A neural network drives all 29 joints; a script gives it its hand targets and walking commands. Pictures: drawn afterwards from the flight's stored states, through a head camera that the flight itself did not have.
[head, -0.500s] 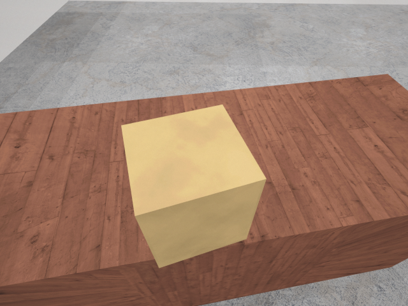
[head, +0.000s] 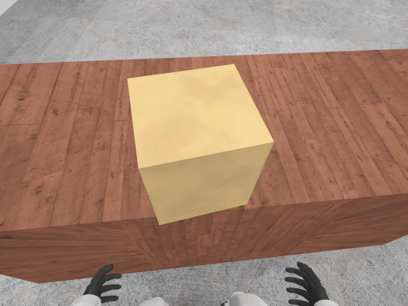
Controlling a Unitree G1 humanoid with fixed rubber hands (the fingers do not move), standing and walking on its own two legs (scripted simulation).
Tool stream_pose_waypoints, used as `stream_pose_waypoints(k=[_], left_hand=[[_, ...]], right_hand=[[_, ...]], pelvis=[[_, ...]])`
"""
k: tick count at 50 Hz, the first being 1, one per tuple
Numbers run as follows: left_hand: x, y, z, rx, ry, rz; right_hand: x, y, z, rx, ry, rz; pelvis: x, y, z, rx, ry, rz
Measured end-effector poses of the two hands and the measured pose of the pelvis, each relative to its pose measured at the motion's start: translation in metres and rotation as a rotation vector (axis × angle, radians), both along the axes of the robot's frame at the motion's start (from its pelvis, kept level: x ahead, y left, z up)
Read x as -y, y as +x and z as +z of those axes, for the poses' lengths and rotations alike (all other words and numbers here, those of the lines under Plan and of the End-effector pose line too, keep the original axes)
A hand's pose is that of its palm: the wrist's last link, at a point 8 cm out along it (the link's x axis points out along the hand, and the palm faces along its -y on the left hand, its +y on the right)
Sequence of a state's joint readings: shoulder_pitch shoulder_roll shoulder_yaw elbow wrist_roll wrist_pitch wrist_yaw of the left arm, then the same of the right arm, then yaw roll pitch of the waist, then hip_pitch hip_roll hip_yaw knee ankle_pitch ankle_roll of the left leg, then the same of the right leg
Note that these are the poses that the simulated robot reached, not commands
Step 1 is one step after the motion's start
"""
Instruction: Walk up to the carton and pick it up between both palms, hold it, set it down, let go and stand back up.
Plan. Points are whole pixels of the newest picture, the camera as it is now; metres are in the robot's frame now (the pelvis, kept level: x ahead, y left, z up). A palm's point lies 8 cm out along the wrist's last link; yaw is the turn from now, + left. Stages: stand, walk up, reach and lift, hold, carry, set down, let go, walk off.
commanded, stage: reach and lift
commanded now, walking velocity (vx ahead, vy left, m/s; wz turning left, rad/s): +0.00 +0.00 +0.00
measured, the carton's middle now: (194, 149) +0.42 +0.02 +0.03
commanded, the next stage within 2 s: none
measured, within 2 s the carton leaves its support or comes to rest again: neither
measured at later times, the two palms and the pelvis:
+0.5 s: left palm (90, 293) +0.16 +0.21 -0.07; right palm (323, 296) +0.14 -0.22 -0.07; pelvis +0.01 +0.00 +0.02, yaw +0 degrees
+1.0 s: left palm (90, 272) +0.19 +0.21 -0.04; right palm (322, 261) +0.20 -0.23 -0.04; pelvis +0.05 +0.01 +0.03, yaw +0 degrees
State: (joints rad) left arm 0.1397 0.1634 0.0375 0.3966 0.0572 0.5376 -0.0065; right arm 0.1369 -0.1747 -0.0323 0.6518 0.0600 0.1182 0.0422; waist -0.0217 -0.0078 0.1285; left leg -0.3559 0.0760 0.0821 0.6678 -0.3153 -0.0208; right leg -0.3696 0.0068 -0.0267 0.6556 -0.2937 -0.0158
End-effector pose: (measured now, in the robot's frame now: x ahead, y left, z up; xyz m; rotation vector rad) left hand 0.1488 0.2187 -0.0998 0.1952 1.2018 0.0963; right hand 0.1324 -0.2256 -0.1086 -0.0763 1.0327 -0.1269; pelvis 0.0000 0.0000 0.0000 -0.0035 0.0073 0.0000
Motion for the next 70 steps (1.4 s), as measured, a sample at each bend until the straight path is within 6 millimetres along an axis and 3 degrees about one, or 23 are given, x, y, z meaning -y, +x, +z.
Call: stream_pose_waypoints(k=[5, 11, 22, 32, 48, 59, 70], left_hand=[[-0.006, 0.000, 0.004, 0.057, 0.028, 0.019], [-0.006, 0.012, 0.020, 0.147, 0.032, 0.024], [0.005, 0.016, 0.033, 0.266, 0.008, 0.048], [0.008, 0.016, 0.039, 0.358, 0.011, 0.078], [0.008, 0.043, 0.059, 0.545, 0.022, 0.103], [0.017, 0.046, 0.067, 0.639, 0.021, 0.128], [0.024, 0.039, 0.077, 0.739, 0.018, 0.161]], right_hand=[[-0.004, -0.020, -0.002, 0.002, 0.007, -0.003], [-0.006, -0.022, 0.011, 0.061, 0.015, 0.005], [-0.001, 0.002, 0.037, 0.172, 0.005, 0.065], [-0.008, 0.026, 0.044, 0.232, 0.027, 0.103], [0.000, 0.062, 0.062, 0.365, 0.041, 0.146], [0.007, 0.074, 0.073, 0.453, 0.055, 0.166], [0.013, 0.076, 0.082, 0.550, 0.077, 0.170]], pelvis=[[0.003, -0.005, 0.002, -0.010, 0.007, 0.000], [0.003, -0.005, 0.010, 0.001, 0.012, -0.007], [0.001, 0.007, 0.020, 0.033, 0.011, -0.008], [-0.003, 0.024, 0.023, 0.040, 0.004, 0.002], [-0.006, 0.050, 0.025, 0.044, -0.005, 0.005], [-0.002, 0.057, 0.025, 0.052, -0.004, 0.009], [0.005, 0.052, 0.023, 0.059, -0.001, 0.015]])
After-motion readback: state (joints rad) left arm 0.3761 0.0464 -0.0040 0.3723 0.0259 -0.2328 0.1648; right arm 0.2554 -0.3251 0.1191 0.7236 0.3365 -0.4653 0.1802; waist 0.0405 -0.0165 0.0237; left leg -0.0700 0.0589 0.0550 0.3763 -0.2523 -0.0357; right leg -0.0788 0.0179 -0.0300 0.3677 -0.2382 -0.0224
